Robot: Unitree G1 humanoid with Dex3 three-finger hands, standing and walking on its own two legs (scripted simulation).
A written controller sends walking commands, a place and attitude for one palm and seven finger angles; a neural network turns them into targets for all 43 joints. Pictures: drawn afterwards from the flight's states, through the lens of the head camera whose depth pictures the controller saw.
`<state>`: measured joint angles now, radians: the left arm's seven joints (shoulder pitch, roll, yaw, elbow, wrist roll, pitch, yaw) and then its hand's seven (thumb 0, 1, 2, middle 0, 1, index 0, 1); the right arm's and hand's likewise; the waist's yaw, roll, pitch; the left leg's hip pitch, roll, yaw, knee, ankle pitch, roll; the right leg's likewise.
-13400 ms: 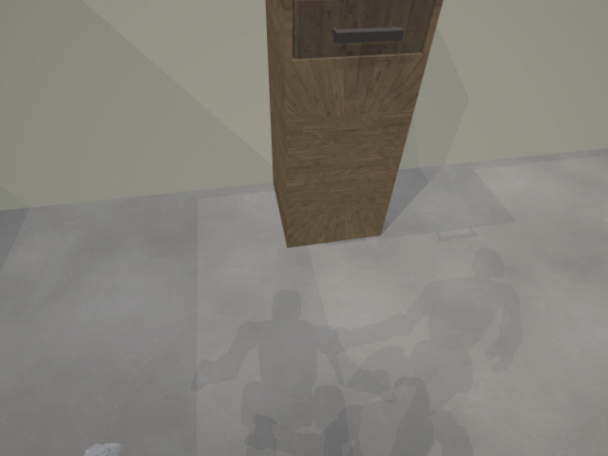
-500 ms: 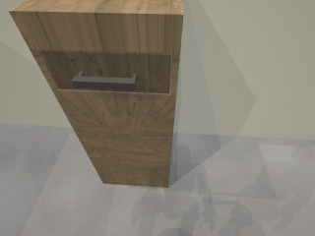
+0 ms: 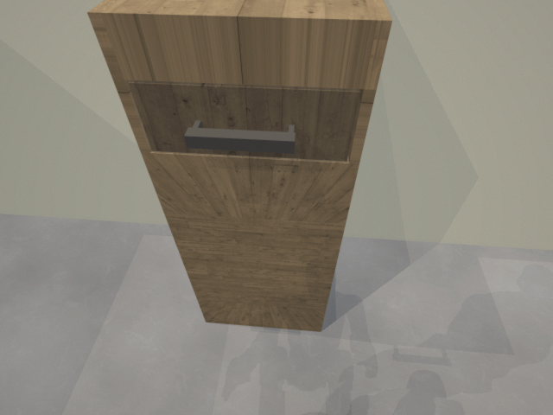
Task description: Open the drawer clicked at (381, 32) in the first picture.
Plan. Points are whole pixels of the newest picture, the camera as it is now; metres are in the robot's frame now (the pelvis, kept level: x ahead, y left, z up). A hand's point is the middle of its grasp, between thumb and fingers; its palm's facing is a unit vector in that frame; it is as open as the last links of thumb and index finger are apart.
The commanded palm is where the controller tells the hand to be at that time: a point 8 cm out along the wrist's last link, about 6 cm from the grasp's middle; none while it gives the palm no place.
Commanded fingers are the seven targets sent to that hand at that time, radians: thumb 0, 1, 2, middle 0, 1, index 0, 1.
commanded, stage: come to a stop and stand still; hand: left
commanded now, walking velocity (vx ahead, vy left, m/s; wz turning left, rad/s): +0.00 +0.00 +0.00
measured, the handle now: (242, 133) +0.54 +0.10 +0.13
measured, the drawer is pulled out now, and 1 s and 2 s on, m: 0.00 0.00 0.00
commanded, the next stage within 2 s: look again from close up in 0.34 s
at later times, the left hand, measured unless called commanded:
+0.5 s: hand out of the picture +0.04 +0.18 -0.16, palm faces -0.04 -0.98 -0.21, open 7.3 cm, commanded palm none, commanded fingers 0.00 0.90 0.90 -0.20 -0.30 -0.20 -0.30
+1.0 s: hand out of the picture +0.03 +0.12 -0.16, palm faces +0.00 -0.98 -0.20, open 7.3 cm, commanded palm none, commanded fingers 0.00 0.90 0.90 -0.20 -0.30 -0.20 -0.30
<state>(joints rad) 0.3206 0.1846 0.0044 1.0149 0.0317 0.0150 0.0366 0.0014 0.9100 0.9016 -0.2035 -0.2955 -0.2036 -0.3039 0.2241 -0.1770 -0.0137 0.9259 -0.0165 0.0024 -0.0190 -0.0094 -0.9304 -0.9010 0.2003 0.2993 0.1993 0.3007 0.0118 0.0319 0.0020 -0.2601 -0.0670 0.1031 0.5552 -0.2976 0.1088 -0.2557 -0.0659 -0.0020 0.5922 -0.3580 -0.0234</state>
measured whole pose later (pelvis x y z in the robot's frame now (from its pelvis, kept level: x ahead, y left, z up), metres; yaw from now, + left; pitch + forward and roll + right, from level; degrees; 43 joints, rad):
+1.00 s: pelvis +0.03 -0.05 +0.01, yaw +0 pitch +0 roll +1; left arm 0.29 0.15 -0.02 1.11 0.02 -0.01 0.03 0.00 0.92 0.90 -0.20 -0.30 -0.20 -0.30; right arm 0.23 -0.17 0.01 1.12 -0.01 -0.03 -0.03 0.00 -0.91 -0.90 0.20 0.30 0.20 0.30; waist 0.00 0.00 0.02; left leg -0.15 -0.02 0.08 0.41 -0.26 0.03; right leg -0.16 0.00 0.01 0.46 -0.31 -0.01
